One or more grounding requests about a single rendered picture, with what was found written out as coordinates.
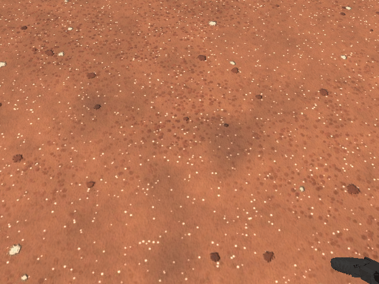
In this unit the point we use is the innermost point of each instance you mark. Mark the right robot hand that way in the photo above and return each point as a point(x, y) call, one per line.
point(367, 269)

